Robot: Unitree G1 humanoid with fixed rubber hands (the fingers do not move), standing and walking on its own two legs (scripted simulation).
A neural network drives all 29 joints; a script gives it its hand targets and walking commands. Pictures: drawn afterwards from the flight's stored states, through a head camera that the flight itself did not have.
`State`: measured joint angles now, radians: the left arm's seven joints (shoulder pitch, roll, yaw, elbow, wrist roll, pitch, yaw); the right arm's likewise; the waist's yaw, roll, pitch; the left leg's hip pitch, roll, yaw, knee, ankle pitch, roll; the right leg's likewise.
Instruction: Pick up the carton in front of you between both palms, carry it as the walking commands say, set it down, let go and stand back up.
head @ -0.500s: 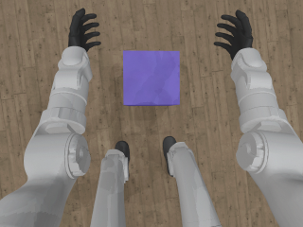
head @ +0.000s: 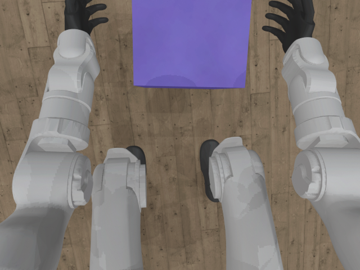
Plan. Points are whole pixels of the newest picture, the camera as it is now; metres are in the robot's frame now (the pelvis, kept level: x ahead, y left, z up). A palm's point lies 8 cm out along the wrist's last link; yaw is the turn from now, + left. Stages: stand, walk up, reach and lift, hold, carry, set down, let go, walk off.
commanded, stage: reach and lift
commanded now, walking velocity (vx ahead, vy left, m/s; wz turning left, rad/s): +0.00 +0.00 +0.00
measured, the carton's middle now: (184, 44) +0.52 -0.05 -0.30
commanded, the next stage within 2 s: none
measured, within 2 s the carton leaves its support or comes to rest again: leaves its support in 1.10 s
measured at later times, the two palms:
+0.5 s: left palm (102, 26) +0.55 +0.12 -0.23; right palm (276, 39) +0.51 -0.24 -0.23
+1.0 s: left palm (111, 27) +0.54 +0.10 -0.23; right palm (259, 37) +0.51 -0.20 -0.23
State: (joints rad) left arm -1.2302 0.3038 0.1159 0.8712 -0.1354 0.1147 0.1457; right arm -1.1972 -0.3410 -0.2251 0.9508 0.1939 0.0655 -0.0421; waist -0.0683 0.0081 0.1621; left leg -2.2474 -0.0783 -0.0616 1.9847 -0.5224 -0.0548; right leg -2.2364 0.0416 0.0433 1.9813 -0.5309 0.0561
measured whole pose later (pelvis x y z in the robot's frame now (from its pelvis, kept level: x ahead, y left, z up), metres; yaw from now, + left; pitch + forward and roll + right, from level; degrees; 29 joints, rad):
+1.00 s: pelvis +0.00 +0.00 -0.06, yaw +0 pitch +36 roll +0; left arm -1.43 0.25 0.16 1.09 -0.09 0.12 0.15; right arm -1.39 -0.25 -0.25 1.08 0.10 0.10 -0.08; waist -0.09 0.03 0.35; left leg -2.27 -0.08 -0.03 2.21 -0.57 -0.04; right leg -2.26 0.03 0.06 2.21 -0.58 0.06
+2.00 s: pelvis +0.03 +0.01 +0.16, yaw -1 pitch +36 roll +0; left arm -0.79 -0.07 0.38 0.68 0.15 0.32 0.12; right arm -0.77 0.01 -0.39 0.66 -0.15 0.37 -0.03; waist -0.04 0.04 -0.21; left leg -1.62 -0.13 -0.10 1.51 -0.52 -0.05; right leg -1.63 0.09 0.12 1.50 -0.50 0.07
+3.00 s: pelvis +0.09 +0.00 +0.35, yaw -1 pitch -3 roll +0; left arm -0.28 -0.16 0.29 0.41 0.26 0.59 0.02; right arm -0.27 0.15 -0.25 0.41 -0.27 0.62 0.00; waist -0.01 0.00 -0.06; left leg -0.18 -0.05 -0.16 0.48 -0.24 -0.01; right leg -0.19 0.04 0.14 0.47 -0.23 0.02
